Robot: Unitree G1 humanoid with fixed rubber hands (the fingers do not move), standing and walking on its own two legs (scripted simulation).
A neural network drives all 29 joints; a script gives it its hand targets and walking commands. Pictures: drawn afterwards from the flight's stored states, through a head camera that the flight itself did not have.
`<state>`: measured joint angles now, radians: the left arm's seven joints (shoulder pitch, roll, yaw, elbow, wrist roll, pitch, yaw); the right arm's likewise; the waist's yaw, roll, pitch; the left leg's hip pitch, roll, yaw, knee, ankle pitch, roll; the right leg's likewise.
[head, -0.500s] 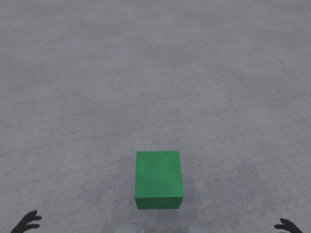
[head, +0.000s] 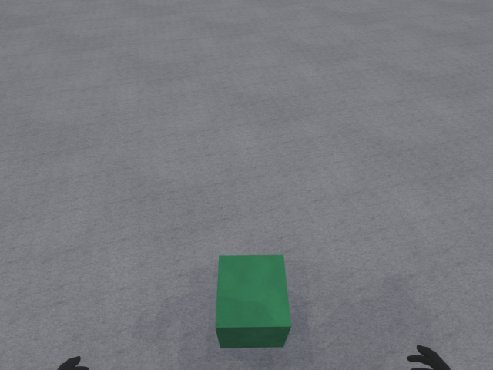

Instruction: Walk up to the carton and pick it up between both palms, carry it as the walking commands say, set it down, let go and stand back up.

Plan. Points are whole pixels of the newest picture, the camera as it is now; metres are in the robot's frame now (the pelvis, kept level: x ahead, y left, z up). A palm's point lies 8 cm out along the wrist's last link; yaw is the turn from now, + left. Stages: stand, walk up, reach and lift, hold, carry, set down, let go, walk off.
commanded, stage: walk up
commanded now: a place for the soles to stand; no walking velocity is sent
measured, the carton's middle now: (251, 301) +0.47 -0.01 -0.64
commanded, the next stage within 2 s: reach and lift in 0.44 s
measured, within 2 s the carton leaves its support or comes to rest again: neither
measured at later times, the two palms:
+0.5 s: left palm out of the picture +0.14 +0.32 -0.09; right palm out of the picture +0.15 -0.31 -0.09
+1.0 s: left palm (110, 324) +0.24 +0.28 -0.13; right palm (391, 309) +0.26 -0.28 -0.13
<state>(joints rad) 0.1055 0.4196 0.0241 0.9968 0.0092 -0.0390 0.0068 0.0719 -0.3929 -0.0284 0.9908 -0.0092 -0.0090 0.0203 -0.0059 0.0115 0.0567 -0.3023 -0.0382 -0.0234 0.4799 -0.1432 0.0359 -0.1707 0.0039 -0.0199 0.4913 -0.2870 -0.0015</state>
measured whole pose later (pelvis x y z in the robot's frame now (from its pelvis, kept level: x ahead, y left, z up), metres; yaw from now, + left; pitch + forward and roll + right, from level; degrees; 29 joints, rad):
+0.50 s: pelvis +0.01 -0.01 +0.00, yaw +0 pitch -1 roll +0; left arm 0.10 0.40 0.13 0.81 0.04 0.07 -0.03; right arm 0.07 -0.38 -0.08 0.83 -0.03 0.06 0.05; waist 0.01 -0.01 0.10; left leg -0.31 -0.04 -0.02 0.49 -0.16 0.02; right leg -0.19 0.00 -0.01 0.52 -0.31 -0.01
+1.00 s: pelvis +0.01 +0.00 -0.05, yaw -3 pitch +13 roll +0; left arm -0.10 0.31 0.17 0.58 -0.02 0.19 -0.02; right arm -0.20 -0.30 -0.13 0.65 -0.03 0.18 0.05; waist 0.04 -0.02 0.07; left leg -0.78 -0.03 0.03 0.86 -0.31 0.03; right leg -0.68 0.01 0.04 0.92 -0.47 0.00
